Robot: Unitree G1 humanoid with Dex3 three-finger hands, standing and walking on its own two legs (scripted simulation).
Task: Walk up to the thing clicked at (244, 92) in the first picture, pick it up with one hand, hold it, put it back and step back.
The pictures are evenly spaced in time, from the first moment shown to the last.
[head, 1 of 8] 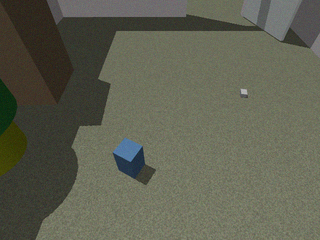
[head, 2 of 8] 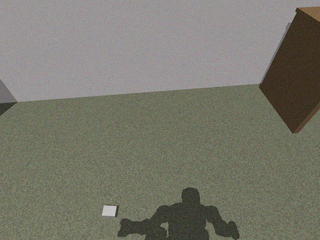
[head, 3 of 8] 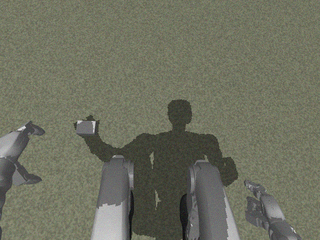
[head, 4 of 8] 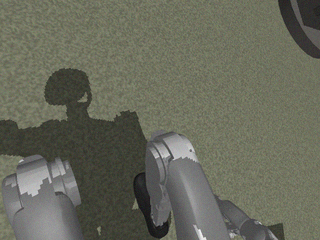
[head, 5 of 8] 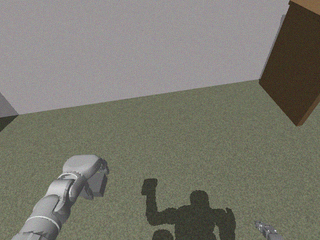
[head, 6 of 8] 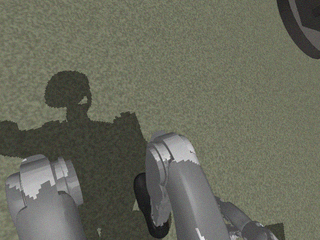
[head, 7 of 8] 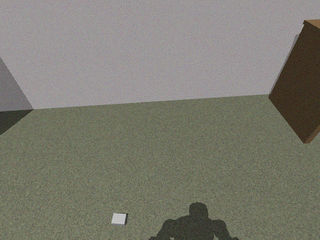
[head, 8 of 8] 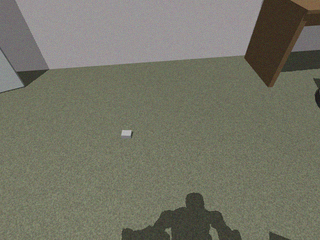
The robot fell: no
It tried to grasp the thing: yes
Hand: left
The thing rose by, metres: 0.68
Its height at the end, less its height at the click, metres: +0.00
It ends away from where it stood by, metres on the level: 0.02
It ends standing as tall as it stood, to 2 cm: yes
